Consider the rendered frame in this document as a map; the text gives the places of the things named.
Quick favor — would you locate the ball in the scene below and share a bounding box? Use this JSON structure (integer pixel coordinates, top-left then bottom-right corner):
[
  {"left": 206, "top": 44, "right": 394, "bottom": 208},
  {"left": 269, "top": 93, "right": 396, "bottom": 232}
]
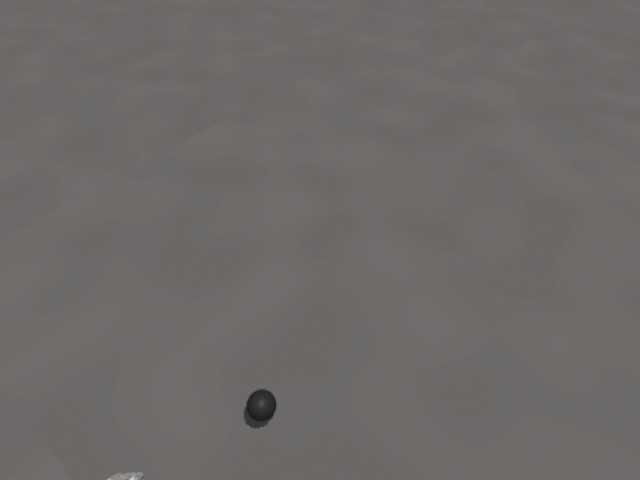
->
[{"left": 247, "top": 389, "right": 276, "bottom": 421}]

